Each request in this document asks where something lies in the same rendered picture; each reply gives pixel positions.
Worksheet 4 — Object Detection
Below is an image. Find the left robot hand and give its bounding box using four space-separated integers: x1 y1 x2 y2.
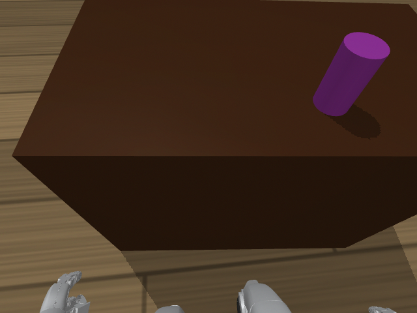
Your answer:
40 271 90 313

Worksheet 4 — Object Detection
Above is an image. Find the can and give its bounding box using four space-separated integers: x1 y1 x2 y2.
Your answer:
313 32 390 116

